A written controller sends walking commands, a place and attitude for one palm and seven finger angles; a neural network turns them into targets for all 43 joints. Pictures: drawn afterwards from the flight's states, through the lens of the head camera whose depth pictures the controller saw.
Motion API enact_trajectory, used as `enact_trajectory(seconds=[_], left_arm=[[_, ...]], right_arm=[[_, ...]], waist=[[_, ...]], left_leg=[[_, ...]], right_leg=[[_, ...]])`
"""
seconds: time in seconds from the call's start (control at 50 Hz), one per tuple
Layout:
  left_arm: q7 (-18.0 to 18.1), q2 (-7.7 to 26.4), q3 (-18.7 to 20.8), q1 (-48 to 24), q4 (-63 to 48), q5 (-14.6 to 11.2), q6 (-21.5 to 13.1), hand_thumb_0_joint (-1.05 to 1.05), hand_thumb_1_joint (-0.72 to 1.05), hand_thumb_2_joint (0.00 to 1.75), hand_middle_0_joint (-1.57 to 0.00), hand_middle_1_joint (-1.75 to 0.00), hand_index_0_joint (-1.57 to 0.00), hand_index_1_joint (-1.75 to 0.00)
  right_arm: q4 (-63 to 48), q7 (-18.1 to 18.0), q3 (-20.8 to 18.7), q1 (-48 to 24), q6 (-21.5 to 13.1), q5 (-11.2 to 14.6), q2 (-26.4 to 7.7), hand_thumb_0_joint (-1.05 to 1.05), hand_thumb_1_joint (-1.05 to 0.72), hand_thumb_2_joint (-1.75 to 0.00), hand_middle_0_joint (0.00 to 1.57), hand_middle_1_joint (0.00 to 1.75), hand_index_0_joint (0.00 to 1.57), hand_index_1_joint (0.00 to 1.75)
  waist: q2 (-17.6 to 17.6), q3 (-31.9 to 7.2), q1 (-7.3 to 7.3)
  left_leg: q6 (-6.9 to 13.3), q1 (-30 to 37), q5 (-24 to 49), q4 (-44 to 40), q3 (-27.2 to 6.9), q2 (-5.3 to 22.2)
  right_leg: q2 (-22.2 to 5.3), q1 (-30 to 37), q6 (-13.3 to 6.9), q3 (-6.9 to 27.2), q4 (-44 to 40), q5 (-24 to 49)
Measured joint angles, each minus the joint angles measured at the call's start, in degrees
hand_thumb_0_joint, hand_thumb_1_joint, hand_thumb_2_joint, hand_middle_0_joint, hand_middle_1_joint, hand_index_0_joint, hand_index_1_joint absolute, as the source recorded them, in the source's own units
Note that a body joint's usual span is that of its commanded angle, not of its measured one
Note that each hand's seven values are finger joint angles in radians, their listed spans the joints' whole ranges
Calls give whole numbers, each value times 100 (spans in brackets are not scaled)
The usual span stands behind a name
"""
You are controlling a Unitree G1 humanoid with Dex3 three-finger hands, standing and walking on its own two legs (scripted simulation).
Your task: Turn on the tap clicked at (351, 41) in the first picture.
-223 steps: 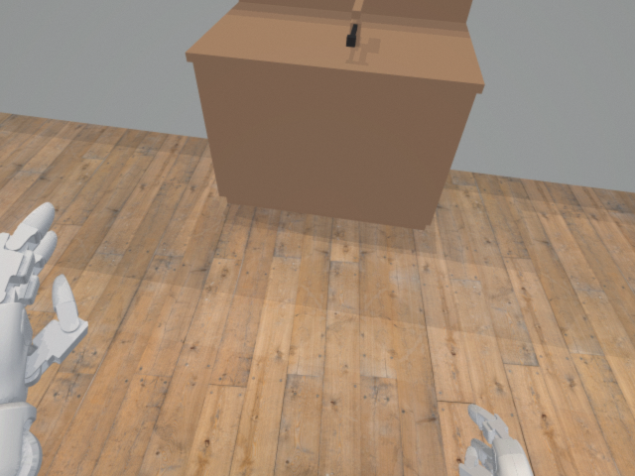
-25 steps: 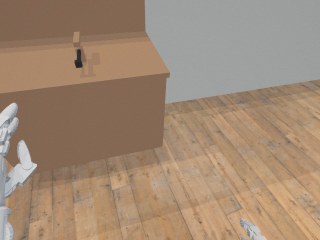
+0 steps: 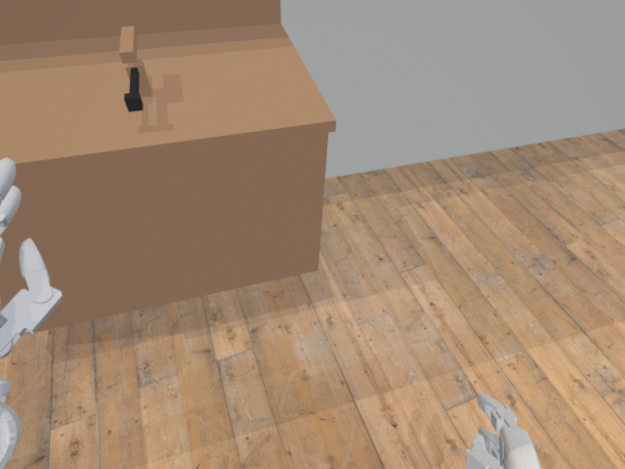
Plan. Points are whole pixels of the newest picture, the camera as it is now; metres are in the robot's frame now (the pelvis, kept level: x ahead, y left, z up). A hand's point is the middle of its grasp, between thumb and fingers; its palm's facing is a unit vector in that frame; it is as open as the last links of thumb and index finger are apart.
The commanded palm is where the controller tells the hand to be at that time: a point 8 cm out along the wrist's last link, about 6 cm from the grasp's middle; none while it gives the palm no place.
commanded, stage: take the last steps up to it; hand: left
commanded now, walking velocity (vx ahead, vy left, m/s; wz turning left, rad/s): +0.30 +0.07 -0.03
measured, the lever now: (133, 102) +0.77 +0.42 +0.04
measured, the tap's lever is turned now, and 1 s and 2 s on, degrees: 0 0 0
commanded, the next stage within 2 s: come to a stop and stand still in 1.30 s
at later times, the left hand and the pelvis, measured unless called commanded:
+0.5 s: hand (116, 210) +0.32 +0.23 +0.19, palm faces +0.41 -0.80 -0.43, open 7.4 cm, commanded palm +0.27 +0.27 +0.19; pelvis +0.11 -0.01 +0.01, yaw +1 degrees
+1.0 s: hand (149, 141) +0.44 +0.23 +0.19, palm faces +0.44 -0.78 -0.44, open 7.4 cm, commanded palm +0.38 +0.27 +0.19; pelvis +0.23 -0.01 +0.00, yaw +0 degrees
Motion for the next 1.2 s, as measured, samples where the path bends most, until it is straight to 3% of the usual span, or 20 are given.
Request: enact_trajectory(seconds=[0.04, 0.08, 0.2, 0.22, 0.28, 0.32, 0.36, 0.44, 0.54, 0.58, 0.64, 0.7, 0.78, 0.86, 0.92, 0.96, 1.0, 1.04, 1.1, 1.2], left_arm=[[-25, 5, 10, 38, -27, -16, 46, 2, 89, 90, -20, -30, -21, -30], [-51, 0, 0, 198, -173, -19, 42, 2, 89, 90, -20, -30, -21, -30], [-82, 80, -25, 536, -266, 12, -18, 2, 89, 90, -21, -30, -21, -30], [-76, 129, -2, 516, -216, 27, 0, 2, 89, 90, -21, -30, -21, -30], [-94, -56, -119, 214, 71, 54, 62, 1, 89, 90, -21, -30, -21, -30], [-119, -250, -188, 102, 217, 29, 80, 1, 89, 90, -21, -30, -21, -30], [-130, -364, -214, 130, 252, 44, 62, 2, 89, 90, -21, -30, -21, -30], [-115, -306, -208, 322, 32, 73, -24, 2, 89, 90, -21, -30, -21, -30], [-22, -96, -135, 491, -418, 52, -69, 2, 88, 90, -21, -30, -21, -30], [25, -21, -51, 443, -534, 28, -95, 2, 88, 90, -21, -30, -21, -30], [36, 103, 61, 22, -158, -2, -139, 1, 89, 90, -21, -30, -21, -30], [-12, 80, 89, -102, 50, -44, -2, 2, 89, 90, -21, -30, -21, -30], [-57, -35, -9, 259, -260, -66, 44, 2, 89, 90, -20, -30, -21, -30], [-71, 119, -18, 506, -334, -21, 16, 2, 89, 90, -21, -30, -21, -30], [-91, 19, -94, 276, -84, 13, 44, 2, 89, 90, -21, -30, -21, -30], [-115, -147, -133, 129, 97, -9, 66, 1, 89, 90, -21, -30, -21, -30], [-113, -270, -128, 96, 216, 9, 40, 1, 89, 90, -21, -30, -21, -30], [-102, -308, -123, 151, 259, 32, 3, 2, 89, 90, -21, -30, -21, -30], [-84, -247, -142, 300, 141, 45, -27, 2, 89, 90, -21, -30, -21, -30], [-28, -101, -173, 512, -339, 29, -17, 2, 89, 90, -21, -30, -21, -30]], right_arm=[[3, 57, 88, -58, -66, 27, 156, 2, -90, -90, 20, 29, 20, 30], [-13, 97, 184, -49, -131, 31, 285, 2, -90, -90, 20, 29, 20, 30], [-14, 89, 375, 165, -191, 3, 418, 2, -90, -90, 20, 30, 20, 30], [-14, 78, 389, 207, -171, 2, 411, 1, -90, -90, 20, 30, 20, 30], [219, 101, 329, 124, -30, 0, 217, 2, -90, -90, 20, 30, 21, 30], [395, 134, 286, 51, 46, -6, 82, 2, -90, -90, 20, 30, 21, 30], [433, 130, 246, 24, 106, -7, -24, 2, -90, -90, 20, 30, 20, 30], [241, 95, 138, 33, 143, -35, -147, 2, -90, -90, 20, 30, 20, 30], [-81, 37, -14, 139, 70, -51, -276, 2, -90, -90, 20, 30, 20, 30], [-209, 7, -66, 156, 27, -25, -326, 2, -90, -90, 20, 30, 20, 30], [-154, -4, -71, -36, 11, 4, -77, 2, -90, -90, 20, 29, 20, 30], [-105, 59, 85, -115, -55, 38, 181, 2, -90, -90, 20, 29, 20, 30], [-129, 146, 300, -4, -195, 29, 411, 2, -90, -90, 20, 29, 20, 30], [-122, 124, 418, 200, -217, 16, 470, 1, -90, -90, 20, 30, 20, 30], [124, 112, 373, 155, -93, 7, 293, 1, -90, -90, 20, 30, 21, 30], [338, 136, 326, 82, -6, 1, 155, 2, -90, -90, 20, 30, 21, 30], [418, 127, 291, 36, 69, -10, 37, 2, -90, -90, 20, 30, 21, 30], [375, 111, 245, 16, 115, -24, -44, 2, -90, -90, 20, 30, 20, 30], [180, 83, 158, 32, 114, -44, -131, 2, -90, -90, 20, 30, 20, 30], [-159, 54, 4, 97, 69, -49, -270, 2, -90, -90, 20, 30, 20, 30]], waist=[[36, -37, -49], [88, -75, -61], [340, -154, 67], [347, -183, 86], [519, -135, 175], [488, -89, 210], [426, -72, 170], [188, -20, 69], [7, 18, 84], [40, -29, 113], [-108, -12, 66], [-34, -85, -19], [115, -113, -22], [271, -119, 62], [481, -78, 154], [463, -44, 214], [419, -24, 193], [333, -3, 122], [163, 47, 41], [29, 69, 59]], left_leg=[[7, 75, 15, -146, -9, 23], [-23, 164, 47, -308, -7, 56], [-200, 334, -208, -230, -54, 142], [-216, 272, -362, -9, -79, 133], [-143, -260, -1098, 1608, -431, 57], [-204, -660, -979, 2711, -582, -70], [-258, -956, -777, 3127, -593, -53], [-244, -981, -439, 1961, -402, 116], [-176, -271, 26, 17, -63, 95], [-86, 30, 412, -443, -13, 68], [-90, -36, 79, 20, 57, 6], [-98, 57, -37, -99, 16, 53], [-192, 265, -29, -359, 18, 131], [-324, 307, -361, -20, -51, 190], [-194, -155, -1112, 1429, -391, 134], [-231, -548, -1083, 2528, -561, -40], [-269, -820, -909, 2947, -574, -78], [-279, -928, -695, 2667, -506, -48], [-240, -769, -441, 1509, -310, 9], [-168, -86, 146, -229, -67, -65]], right_leg=[[18, -393, 24, -86, 378, 154], [-16, -583, 53, -230, 108, 395], [36, -46, 109, -637, -2059, 899], [58, 138, 55, -636, -2442, 1005], [85, 151, -285, -711, -2188, 1285], [48, 320, -323, -695, -2266, 1184], [18, 526, -265, -698, -2534, 1230], [-89, 810, -206, -674, -2932, 1299], [-193, 1035, -26, -585, -2798, 999], [-198, 910, 31, -493, -2270, 678], [-110, 234, -7, -86, -443, -25], [3, -362, 29, -117, 338, 71], [-31, -505, 74, -370, -691, 555], [53, 27, 45, -587, -2307, 1068], [106, 60, -329, -687, -2080, 1276], [78, 209, -392, -664, -2162, 1157], [58, 410, -337, -652, -2445, 1224], [28, 588, -320, -653, -2725, 1309], [-23, 796, -279, -639, -2971, 1339], [-9, 994, -131, -565, -2779, 1043]])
